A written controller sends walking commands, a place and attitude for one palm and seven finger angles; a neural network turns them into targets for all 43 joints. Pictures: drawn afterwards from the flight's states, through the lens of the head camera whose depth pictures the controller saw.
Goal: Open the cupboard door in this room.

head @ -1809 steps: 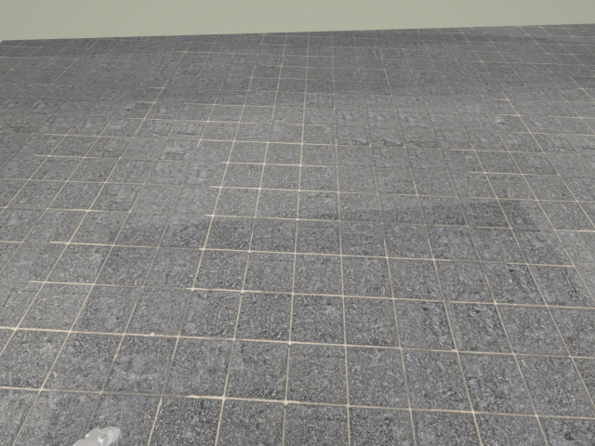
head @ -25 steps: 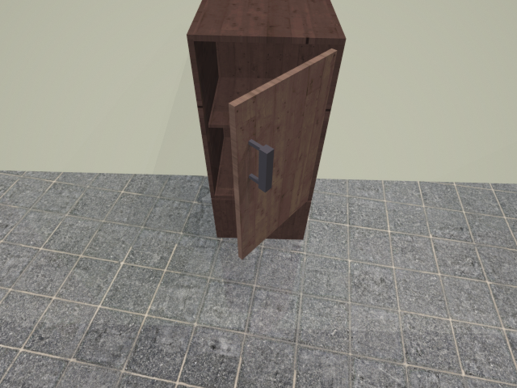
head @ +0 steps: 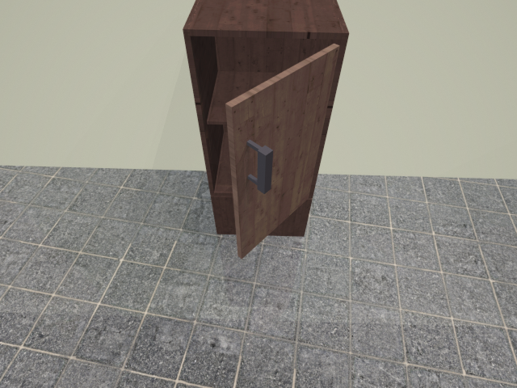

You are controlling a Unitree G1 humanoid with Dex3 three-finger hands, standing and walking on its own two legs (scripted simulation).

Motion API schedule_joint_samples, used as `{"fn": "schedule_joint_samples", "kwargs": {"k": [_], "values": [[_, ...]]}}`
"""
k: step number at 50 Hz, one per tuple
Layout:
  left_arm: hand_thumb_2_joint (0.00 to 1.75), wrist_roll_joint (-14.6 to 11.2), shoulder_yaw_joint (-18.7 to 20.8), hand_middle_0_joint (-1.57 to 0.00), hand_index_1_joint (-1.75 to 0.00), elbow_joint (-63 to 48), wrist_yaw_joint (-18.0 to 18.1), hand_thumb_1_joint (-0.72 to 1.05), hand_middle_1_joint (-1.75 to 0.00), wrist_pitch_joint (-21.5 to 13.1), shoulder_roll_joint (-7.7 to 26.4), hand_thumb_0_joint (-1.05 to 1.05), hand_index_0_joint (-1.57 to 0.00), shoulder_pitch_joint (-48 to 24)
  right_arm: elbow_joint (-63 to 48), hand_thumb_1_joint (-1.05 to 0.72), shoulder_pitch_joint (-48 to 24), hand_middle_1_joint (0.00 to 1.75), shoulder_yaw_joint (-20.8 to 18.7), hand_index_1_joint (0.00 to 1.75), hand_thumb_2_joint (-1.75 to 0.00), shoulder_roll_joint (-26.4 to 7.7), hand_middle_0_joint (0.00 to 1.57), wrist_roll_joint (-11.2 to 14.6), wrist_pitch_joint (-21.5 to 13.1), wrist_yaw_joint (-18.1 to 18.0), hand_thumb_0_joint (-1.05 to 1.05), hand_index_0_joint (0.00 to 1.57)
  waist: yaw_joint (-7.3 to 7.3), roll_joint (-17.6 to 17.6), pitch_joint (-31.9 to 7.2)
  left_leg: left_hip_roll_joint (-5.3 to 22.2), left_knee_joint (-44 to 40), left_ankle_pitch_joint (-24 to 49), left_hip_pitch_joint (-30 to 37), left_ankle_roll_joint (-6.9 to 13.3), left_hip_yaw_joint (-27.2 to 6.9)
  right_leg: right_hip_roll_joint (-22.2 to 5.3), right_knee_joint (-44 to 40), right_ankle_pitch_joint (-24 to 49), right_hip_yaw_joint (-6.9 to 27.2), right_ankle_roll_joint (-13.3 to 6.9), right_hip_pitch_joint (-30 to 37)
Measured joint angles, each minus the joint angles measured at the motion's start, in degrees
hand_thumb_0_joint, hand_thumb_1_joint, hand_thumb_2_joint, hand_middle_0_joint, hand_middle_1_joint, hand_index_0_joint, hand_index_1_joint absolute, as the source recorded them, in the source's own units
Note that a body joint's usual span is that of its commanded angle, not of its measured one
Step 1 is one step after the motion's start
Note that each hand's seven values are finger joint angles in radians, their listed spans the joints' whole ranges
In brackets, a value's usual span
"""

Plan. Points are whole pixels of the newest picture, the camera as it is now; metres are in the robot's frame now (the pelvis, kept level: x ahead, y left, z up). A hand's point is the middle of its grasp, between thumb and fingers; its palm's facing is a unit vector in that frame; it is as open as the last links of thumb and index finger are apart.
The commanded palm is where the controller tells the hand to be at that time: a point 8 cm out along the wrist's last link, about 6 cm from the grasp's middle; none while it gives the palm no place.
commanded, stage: look to check the result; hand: left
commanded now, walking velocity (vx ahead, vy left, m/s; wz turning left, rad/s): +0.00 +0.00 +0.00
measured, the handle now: (258, 166) +0.59 +0.04 -0.04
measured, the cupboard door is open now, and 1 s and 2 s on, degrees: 48 48 48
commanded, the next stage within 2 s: walk to a spot facing it in 0.14 s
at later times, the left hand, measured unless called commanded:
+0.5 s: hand out of the picture +0.01 +0.17 -0.18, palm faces -0.01 -0.98 -0.18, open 7.4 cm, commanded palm none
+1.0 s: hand out of the picture +0.09 +0.17 -0.16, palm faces -0.24 -0.94 -0.26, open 7.4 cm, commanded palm none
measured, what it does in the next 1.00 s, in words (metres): lifts its left foot, turning right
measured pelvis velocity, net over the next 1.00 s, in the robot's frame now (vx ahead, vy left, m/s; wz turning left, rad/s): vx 0.00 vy -0.01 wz -0.36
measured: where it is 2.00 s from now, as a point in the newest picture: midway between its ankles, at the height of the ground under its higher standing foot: outside the picture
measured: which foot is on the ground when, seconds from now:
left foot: down 0.00-0.66, up 0.68-1.00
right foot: down 0.00-1.00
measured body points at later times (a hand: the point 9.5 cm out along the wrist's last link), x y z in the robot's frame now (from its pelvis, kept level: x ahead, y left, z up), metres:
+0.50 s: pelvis +0.01 +0.00 -0.01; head +0.04 -0.01 +0.44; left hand +0.01 +0.22 -0.17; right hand +0.00 -0.23 -0.17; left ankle +0.04 +0.11 -0.74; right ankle -0.02 -0.11 -0.74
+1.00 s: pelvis +0.00 -0.01 +0.00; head +0.04 -0.04 +0.45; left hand +0.11 +0.22 -0.14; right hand +0.06 -0.29 -0.13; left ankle +0.04 +0.14 -0.69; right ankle -0.02 -0.10 -0.74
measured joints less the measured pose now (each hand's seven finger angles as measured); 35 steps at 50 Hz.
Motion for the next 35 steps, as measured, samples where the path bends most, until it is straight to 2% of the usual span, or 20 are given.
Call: {"fn": "schedule_joint_samples", "kwargs": {"k": [14, 18, 28, 32, 34, 35], "values": [[0.90, -0.06, -0.15, -0.20, -0.30, -0.05, -0.03, 0.91, -0.30, -0.25, 0.17, 0.00, -0.20, -0.53, 0.41, -0.92, -0.45, 0.30, 0.20, 0.30, -0.90, -0.37, 0.19, 0.03, -0.30, -0.14, 0.01, 0.20, 0.05, -0.42, -0.22, 0.06, -0.63, -0.60, 1.14, -0.15, 0.08, 0.09, -1.18, -0.26, 0.11, -0.08, 1.35], [0.90, 0.07, 0.39, -0.20, -0.30, -0.47, -0.18, 0.91, -0.30, 0.19, 0.17, 0.00, -0.20, -0.43, 0.21, -0.92, -0.73, 0.30, -0.14, 0.30, -0.90, -0.52, 0.20, 0.02, -0.02, -0.35, 0.01, 0.20, 0.49, -0.27, -0.11, 0.51, 0.25, -1.30, 0.93, -0.22, 0.85, 0.42, -0.49, -0.54, 0.92, -0.14, 0.87], [0.90, 0.84, 3.51, -0.20, -0.30, -4.60, -1.67, 0.91, -0.30, 2.99, 2.50, 0.01, -0.20, -1.46, -5.12, -0.91, -2.45, 0.30, -2.62, 0.30, -0.90, -1.77, 0.20, -0.11, 0.95, -0.66, 0.01, 0.20, 0.97, -0.71, 1.15, 2.95, 6.86, -5.07, -3.05, -0.54, 5.91, 2.17, 9.23, -3.70, 5.83, -0.70, -6.68], [0.90, 1.05, 4.30, -0.20, -0.30, -6.83, -2.23, 0.91, -0.30, 3.18, 3.75, 0.01, -0.20, -2.71, -7.25, -0.91, -3.41, 0.30, -3.24, 0.30, -0.90, -3.22, 0.20, -0.35, 1.17, -0.38, 0.01, 0.20, 1.71, 0.12, 2.09, 4.59, 10.16, -6.80, -4.13, -1.33, 8.20, 1.62, 13.46, -5.84, 3.67, -1.25, -9.12], [0.90, 1.36, 4.37, -0.20, -0.30, -7.77, -2.22, 0.91, -0.30, 2.69, 3.90, 0.01, -0.20, -3.16, -7.90, -0.91, -3.85, 0.30, -3.65, 0.30, -0.90, -4.15, 0.20, -0.13, 1.71, -0.26, 0.01, 0.20, 1.38, 1.66, 2.16, 5.73, 13.64, -9.94, -5.50, -1.84, 7.33, 2.86, 13.23, -5.42, 3.21, -2.48, -9.04], [0.90, 1.32, 4.37, -0.20, -0.30, -8.27, -1.98, 0.91, -0.30, 2.30, 4.06, 0.01, -0.20, -3.27, -8.09, -0.91, -4.25, 0.30, -3.79, 0.30, -0.90, -4.40, 0.20, -0.03, 2.23, -0.19, 0.01, 0.20, 1.46, 1.58, 2.05, 5.07, 17.95, -13.75, -7.03, -1.92, 5.77, 2.99, 12.89, -5.17, 3.38, -2.79, -9.07]]}}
